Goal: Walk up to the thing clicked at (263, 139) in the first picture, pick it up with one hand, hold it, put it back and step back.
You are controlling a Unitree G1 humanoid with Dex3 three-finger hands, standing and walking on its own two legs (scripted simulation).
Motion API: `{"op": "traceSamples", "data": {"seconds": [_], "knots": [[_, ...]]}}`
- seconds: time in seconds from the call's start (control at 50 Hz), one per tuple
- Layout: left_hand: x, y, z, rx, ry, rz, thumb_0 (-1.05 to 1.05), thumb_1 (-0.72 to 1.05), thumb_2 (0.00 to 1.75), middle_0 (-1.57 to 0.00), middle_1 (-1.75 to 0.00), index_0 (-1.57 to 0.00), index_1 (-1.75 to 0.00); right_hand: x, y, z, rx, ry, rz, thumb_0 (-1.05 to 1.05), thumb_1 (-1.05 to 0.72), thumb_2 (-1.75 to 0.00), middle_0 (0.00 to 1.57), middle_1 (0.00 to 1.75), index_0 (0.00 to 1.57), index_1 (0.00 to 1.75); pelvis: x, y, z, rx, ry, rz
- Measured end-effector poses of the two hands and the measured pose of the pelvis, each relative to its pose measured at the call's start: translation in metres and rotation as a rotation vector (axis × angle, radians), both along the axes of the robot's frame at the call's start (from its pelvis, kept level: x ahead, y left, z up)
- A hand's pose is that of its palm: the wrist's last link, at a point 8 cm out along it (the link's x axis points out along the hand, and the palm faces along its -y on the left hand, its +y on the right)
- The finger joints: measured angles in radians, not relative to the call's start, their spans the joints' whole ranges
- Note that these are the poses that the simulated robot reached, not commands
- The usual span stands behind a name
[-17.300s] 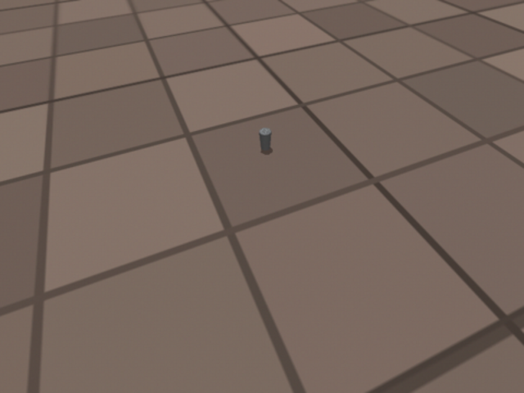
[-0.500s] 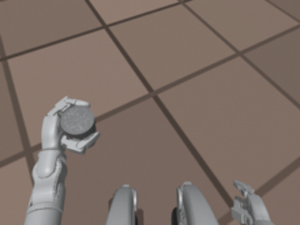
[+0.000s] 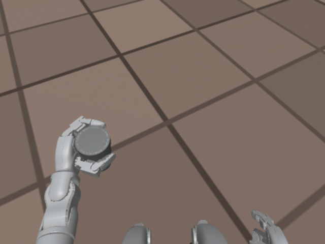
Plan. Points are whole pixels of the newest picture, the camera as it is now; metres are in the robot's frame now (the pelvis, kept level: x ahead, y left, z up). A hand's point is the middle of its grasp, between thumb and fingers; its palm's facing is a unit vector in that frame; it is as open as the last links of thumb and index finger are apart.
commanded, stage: lift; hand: left
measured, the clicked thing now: (97, 152) +0.34 +0.18 +0.02
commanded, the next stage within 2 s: hold in 0.54 s
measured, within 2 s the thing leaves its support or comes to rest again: neither
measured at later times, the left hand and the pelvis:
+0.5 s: hand (97, 138) +0.35 +0.17 +0.07, palm faces +0.03 -1.00 +0.00, open 9.8 cm; pelvis +0.02 +0.00 +0.03, yaw +0 degrees
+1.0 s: hand (98, 133) +0.35 +0.16 +0.09, palm faces +0.05 -1.00 +0.00, open 9.7 cm; pelvis +0.02 -0.01 +0.04, yaw +0 degrees
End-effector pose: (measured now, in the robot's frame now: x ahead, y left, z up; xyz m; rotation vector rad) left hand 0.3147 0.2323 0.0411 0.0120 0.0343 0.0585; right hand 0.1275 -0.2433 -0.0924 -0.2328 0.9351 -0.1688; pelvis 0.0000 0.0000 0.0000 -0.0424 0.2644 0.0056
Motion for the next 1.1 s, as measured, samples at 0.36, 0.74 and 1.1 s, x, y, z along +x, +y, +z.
{"op": "traceSamples", "data": {"seconds": [0.36,0.74,1.1], "knots": [[0.006,-0.006,0.028,-0.014,-0.012,-0.019,-0.01,-0.36,1.12,-0.80,-1.06,-0.73,-1.05,0.008,-0.003,0.027,-0.001,-0.007,-0.001,0.01,-0.91,-0.90,0.20,0.30,0.21,0.30,0.013,-0.002,0.026,0.007,-0.064,0.000],[0.009,-0.013,0.043,-0.019,-0.024,-0.023,-0.01,-0.36,1.12,-0.80,-1.06,-0.73,-1.05,0.010,-0.005,0.035,0.013,0.004,-0.003,0.01,-0.91,-0.90,0.20,0.30,0.21,0.30,0.018,-0.006,0.038,0.016,-0.103,-0.001],[0.008,-0.019,0.057,-0.011,-0.031,-0.015,-0.01,-0.36,1.12,-0.80,-1.06,-0.73,-1.05,0.016,-0.008,0.045,0.016,-0.017,-0.003,0.01,-0.90,-0.90,0.20,0.30,0.20,0.30,0.020,-0.008,0.046,0.019,-0.134,-0.001]]}}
